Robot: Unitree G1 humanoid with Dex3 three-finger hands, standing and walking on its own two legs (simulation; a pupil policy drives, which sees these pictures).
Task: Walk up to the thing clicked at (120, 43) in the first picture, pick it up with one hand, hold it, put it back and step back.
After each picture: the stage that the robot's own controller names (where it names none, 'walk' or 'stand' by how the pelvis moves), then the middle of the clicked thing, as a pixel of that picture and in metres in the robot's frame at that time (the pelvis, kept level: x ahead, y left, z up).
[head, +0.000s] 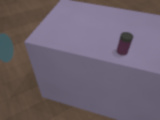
stand; (124, 44) +0.68 -0.23 -0.07
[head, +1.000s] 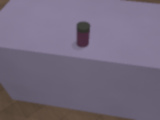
rise first; (82, 34) +0.66 +0.02 -0.03
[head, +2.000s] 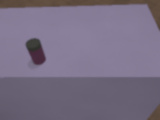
stand; (36, 52) +0.57 +0.24 -0.04
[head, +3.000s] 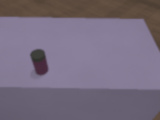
stand; (39, 62) +0.54 +0.21 -0.06
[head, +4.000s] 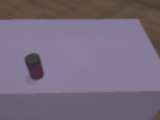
stand; (34, 67) +0.51 +0.22 -0.06
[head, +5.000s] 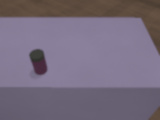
stand; (39, 62) +0.55 +0.22 -0.07
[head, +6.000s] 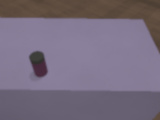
stand; (39, 64) +0.53 +0.22 -0.07
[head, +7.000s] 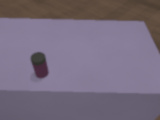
stand; (40, 65) +0.53 +0.21 -0.07
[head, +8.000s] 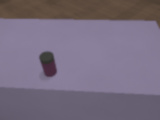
rise first; (48, 64) +0.53 +0.20 -0.07
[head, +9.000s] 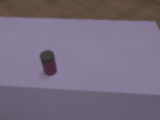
go down; (48, 63) +0.54 +0.20 -0.07
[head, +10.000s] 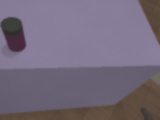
go down; (14, 35) +0.55 +0.19 -0.01
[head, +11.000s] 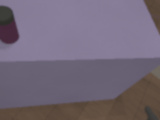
go down; (6, 26) +0.56 +0.20 +0.02
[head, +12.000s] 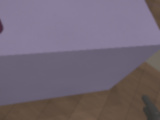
close in; out of the picture +0.56 +0.20 +0.05
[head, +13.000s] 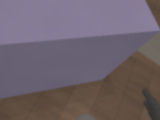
lift; out of the picture +0.59 +0.21 +0.06
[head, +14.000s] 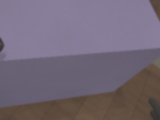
lift; out of the picture +0.49 +0.21 +0.05
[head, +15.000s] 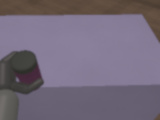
lift; (28, 72) +0.34 +0.16 +0.14
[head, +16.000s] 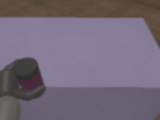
hold; (30, 79) +0.32 +0.16 +0.12
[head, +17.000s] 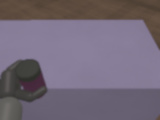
hold; (32, 80) +0.32 +0.16 +0.12
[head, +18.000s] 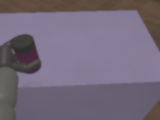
crouch; (27, 55) +0.42 +0.17 +0.12
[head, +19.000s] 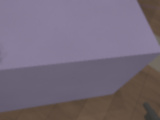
lower; out of the picture +0.54 +0.22 +0.09
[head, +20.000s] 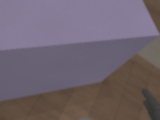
lower; out of the picture +0.56 +0.22 +0.06
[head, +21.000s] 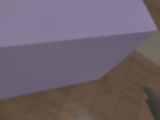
lower; out of the picture +0.56 +0.22 +0.06
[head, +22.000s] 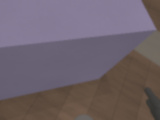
lower; out of the picture +0.57 +0.22 +0.06
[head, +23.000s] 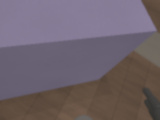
lower; out of the picture +0.57 +0.22 +0.06
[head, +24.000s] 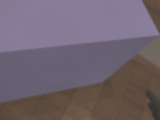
withdraw; out of the picture +0.56 +0.21 +0.05
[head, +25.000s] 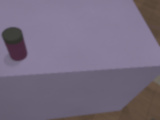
sink last; (15, 44) +0.53 +0.20 +0.01
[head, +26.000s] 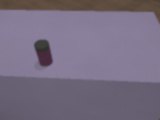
stand; (44, 53) +0.57 +0.21 -0.01
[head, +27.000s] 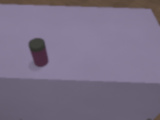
stand; (39, 52) +0.54 +0.20 -0.01
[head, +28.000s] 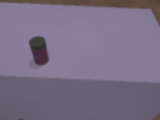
stand; (39, 51) +0.54 +0.20 +0.00
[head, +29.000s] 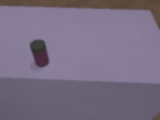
stand; (40, 53) +0.55 +0.20 -0.02
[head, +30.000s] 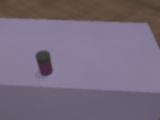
walk; (44, 63) +0.55 +0.20 -0.07
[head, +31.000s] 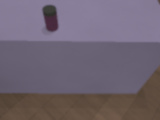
walk; (50, 18) +0.72 +0.16 -0.04
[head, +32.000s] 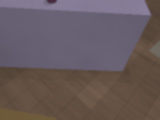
walk; out of the picture +1.02 +0.18 -0.05
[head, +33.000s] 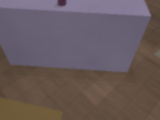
stand; out of the picture +1.14 +0.17 -0.05
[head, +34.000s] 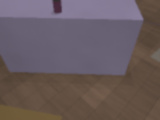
stand; (57, 4) +1.15 +0.19 -0.07
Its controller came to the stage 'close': yes
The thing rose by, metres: 0.19
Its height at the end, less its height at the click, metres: +0.00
